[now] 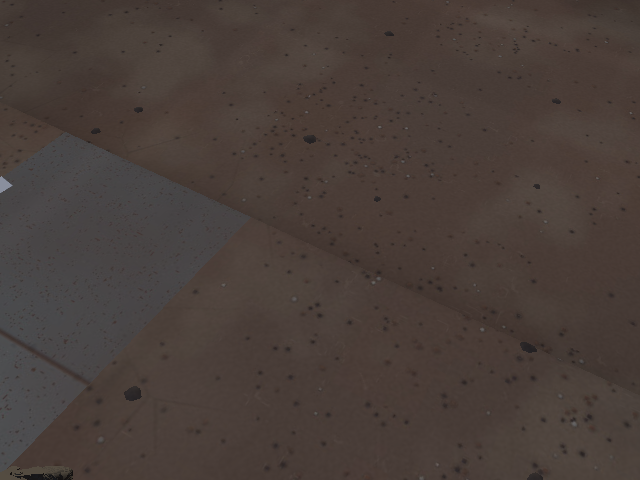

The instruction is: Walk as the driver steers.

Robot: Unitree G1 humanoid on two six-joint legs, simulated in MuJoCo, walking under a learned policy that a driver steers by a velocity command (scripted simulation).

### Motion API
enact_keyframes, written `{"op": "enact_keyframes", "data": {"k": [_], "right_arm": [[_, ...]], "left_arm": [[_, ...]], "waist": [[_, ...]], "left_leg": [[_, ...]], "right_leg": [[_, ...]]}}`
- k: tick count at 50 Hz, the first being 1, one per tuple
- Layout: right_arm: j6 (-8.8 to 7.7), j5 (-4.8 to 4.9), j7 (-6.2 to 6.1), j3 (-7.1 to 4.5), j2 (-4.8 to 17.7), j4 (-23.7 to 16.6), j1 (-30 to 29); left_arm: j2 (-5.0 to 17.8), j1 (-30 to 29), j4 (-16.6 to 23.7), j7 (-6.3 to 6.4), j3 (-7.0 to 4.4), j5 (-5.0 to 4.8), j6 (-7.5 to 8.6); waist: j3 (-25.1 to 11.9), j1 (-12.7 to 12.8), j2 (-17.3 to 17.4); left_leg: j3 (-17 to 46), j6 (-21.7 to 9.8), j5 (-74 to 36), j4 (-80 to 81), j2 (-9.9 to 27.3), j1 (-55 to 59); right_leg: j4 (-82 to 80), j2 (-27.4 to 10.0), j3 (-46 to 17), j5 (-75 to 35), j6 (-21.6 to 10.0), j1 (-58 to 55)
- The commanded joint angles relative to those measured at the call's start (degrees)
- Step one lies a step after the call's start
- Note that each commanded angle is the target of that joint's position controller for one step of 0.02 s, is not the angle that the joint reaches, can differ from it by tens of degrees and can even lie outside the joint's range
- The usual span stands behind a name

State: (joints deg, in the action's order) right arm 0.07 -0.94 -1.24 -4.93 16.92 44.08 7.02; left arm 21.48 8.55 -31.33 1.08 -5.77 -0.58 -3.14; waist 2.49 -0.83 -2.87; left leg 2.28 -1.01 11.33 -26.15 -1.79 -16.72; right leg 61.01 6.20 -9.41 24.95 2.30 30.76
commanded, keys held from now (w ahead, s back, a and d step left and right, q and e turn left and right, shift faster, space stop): shift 1.00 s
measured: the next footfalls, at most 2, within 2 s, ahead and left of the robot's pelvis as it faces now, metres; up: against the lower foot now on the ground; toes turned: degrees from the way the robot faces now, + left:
right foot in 0.28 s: +0.02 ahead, -0.15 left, +0.00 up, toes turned -3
right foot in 1.92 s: +0.57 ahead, -0.17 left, +0.00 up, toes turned -4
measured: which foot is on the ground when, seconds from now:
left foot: down 0.00-1.00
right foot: up 0.00-0.26, down 0.28-1.00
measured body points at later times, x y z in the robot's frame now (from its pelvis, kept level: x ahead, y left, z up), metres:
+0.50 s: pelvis +0.01 -0.04 +0.00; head +0.02 -0.05 +0.45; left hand +0.21 +0.18 -0.09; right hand +0.09 -0.32 -0.12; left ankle +0.03 +0.11 -0.74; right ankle -0.02 -0.15 -0.74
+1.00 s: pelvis +0.02 -0.04 +0.00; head +0.03 -0.04 +0.45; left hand +0.15 +0.21 -0.13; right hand +0.07 -0.32 -0.14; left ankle +0.03 +0.11 -0.74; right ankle -0.02 -0.15 -0.74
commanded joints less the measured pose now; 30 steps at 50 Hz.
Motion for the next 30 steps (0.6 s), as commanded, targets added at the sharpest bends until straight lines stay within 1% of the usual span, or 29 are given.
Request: {"op": "enact_keyframes", "data": {"k": [1,2,3,5,7,9,10,11,12,13,14,15,16,17,18,19,20,21,22,23,30], "right_arm": [[-0.35,0.55,-0.94,-0.61,6.6,-5.0,-4.5],[-0.15,0.36,-0.90,-0.68,7.1,-4.5,-2.5],[0.00,0.26,-0.80,-0.77,7.6,-4.0,-0.8],[0.16,0.35,-0.47,-0.95,8.6,-3.6,0.6],[0.39,0.68,0.00,-1.17,9.7,-3.5,-0.1],[0.65,1.09,0.43,-1.23,10.3,-3.0,0.5],[0.75,1.38,0.56,-1.09,10.2,-2.5,1.1],[0.85,1.81,0.62,-0.87,10.0,-2.2,1.0],[0.90,2.38,0.61,-0.54,9.5,-1.8,0.8],[0.57,2.78,0.62,-0.03,8.2,-0.8,3.1],[-0.14,1.35,1.03,0.90,5.9,-0.6,4.9],[-1.20,-0.72,1.65,2.06,2.4,-1.4,6.1],[-1.32,-0.55,1.27,1.93,3.9,-1.7,2.3],[-1.21,-0.24,1.20,1.71,5.2,-1.7,1.1],[-1.12,-0.33,1.12,1.82,5.1,-1.3,0.2],[-0.85,-0.45,0.94,1.75,5.9,-0.9,0.2],[-0.62,-0.33,0.87,1.55,7.1,-0.6,0.8],[-0.63,-0.08,0.98,1.60,7.0,-0.1,1.0],[-0.64,0.02,1.07,1.81,6.3,0.4,1.2],[-0.63,0.02,1.06,1.87,6.2,1.0,1.3],[-0.43,0.32,0.42,2.01,6.0,4.2,1.7]], "left_arm": [[3.9,2.7,2.5,-0.07,-1.04,-0.12,0.47],[2.9,1.2,3.1,0.00,-0.50,-0.35,0.72],[2.3,-0.1,3.5,0.14,-0.08,-0.40,0.92],[1.7,-1.1,3.6,0.28,0.56,-0.07,1.07],[0.6,-1.3,3.4,0.19,1.32,0.17,1.09],[1.0,-0.8,2.6,0.09,1.44,-0.08,1.00],[1.1,-0.1,2.0,0.02,1.40,-0.13,0.93],[0.8,1.2,1.1,-0.11,1.40,-0.10,0.88],[0.3,3.2,-0.2,-0.28,1.46,0.01,0.90],[1.0,3.4,-0.6,-0.28,1.37,0.19,0.87],[3.5,3.7,0.0,0.03,1.09,0.56,0.68],[6.9,0.4,1.1,0.33,0.72,1.57,0.27],[2.5,-0.7,0.8,-0.23,1.68,2.25,0.91],[0.4,-2.6,0.5,-0.69,2.35,2.25,1.60],[0.2,-2.5,-0.3,-0.85,2.38,2.28,2.19],[0.8,-1.9,-0.8,-0.97,2.29,2.19,2.67],[1.0,-1.0,-1.2,-1.02,2.33,2.02,2.96],[0.5,-0.1,-1.7,-1.09,2.63,2.07,3.01],[0.1,0.5,-2.2,-1.15,2.78,2.04,3.07],[0.1,0.7,-2.5,-1.11,2.78,1.89,3.09],[-0.3,0.8,-4.3,-0.91,2.76,1.66,2.96]], "waist": [[-3.6,1.6,7.6],[-4.1,0.5,8.6],[-4.9,-0.5,9.6],[-6.7,-1.3,11.5],[-7.4,-1.4,13.0],[-7.6,-1.7,14.4],[-7.7,-1.6,14.5],[-7.6,-0.7,14.0],[-7.3,0.6,13.4],[-7.2,0.5,12.0],[-9.7,-0.6,5.6],[-9.4,-3.5,-7.5],[-9.3,-0.6,-7.4],[-7.5,-1.0,-5.8],[-7.2,-0.8,-6.0],[-6.4,-0.2,-6.5],[-5.2,0.0,-5.6],[-4.5,-0.1,-3.6],[-4.3,-0.2,-2.3],[-4.2,-0.1,-1.5],[-3.6,-0.4,1.5]], "left_leg": [[12.5,-11.1,-10.8,9.3,13.9,6.8],[11.3,-11.6,-13.3,8.9,13.6,9.1],[10.8,-12.1,-15.5,8.4,13.9,11.8],[9.9,-12.8,-18.5,7.3,14.8,14.5],[7.9,-12.6,-20.4,6.8,15.0,12.8],[7.4,-12.5,-22.1,6.2,15.4,11.5],[7.4,-12.3,-22.6,5.4,15.6,11.6],[7.0,-11.6,-22.9,4.0,15.3,11.1],[6.1,-10.3,-22.6,2.4,14.6,9.4],[5.2,-7.5,-19.2,1.3,13.5,6.4],[2.5,-2.8,-10.3,-3.0,10.8,1.0],[-3.2,1.8,6.9,-6.4,5.2,-5.8],[-2.1,3.6,11.3,-5.4,5.4,-2.1],[-2.0,4.1,6.4,-3.5,5.5,-0.1],[-2.0,4.3,0.4,-1.7,5.3,1.2],[-1.6,4.5,-4.0,-0.8,5.6,2.3],[-1.3,4.4,-5.7,-0.6,5.9,3.3],[-1.5,4.0,-5.8,-0.5,5.8,4.3],[-1.6,3.8,-5.9,0.0,5.7,5.1],[-1.6,3.7,-6.1,0.2,5.6,5.4],[-1.6,3.7,-7.1,1.3,5.9,7.9]], "right_leg": [[8.9,-3.5,2.4,-1.7,2.0,4.8],[6.2,-3.7,3.2,-1.7,2.3,5.2],[3.1,-4.0,3.5,-1.2,2.7,5.4],[-3.4,-5.1,4.0,0.2,3.1,2.7],[-11.4,-6.0,6.0,1.0,2.8,-3.6],[-18.4,-5.7,8.0,-0.1,2.4,-8.7],[-22.7,-5.4,8.6,-1.8,2.0,-10.8],[-29.1,-5.0,9.3,-5.7,1.1,-13.9],[-37.9,-4.4,10.3,-12.2,-0.3,-18.5],[-43.8,-5.1,8.8,-17.7,-2.1,-24.0],[-42.7,-11.9,1.0,-27.8,-4.2,-31.7],[-39.0,-20.7,-7.6,-40.1,-9.8,-32.0],[-39.9,-21.8,-7.6,-34.0,-13.8,-25.2],[-40.2,-18.3,-5.2,-28.1,-12.2,-23.6],[-39.5,-15.1,-2.9,-23.9,-9.5,-23.6],[-39.4,-13.7,-2.1,-23.0,-8.0,-22.8],[-39.5,-13.0,-1.8,-23.0,-7.2,-21.1],[-39.4,-12.2,-1.3,-22.7,-6.5,-20.3],[-39.0,-11.7,-0.9,-22.5,-6.2,-20.3],[-38.7,-11.5,-0.6,-22.6,-6.1,-20.3],[-38.4,-10.1,0.6,-23.5,-5.7,-19.3]]}}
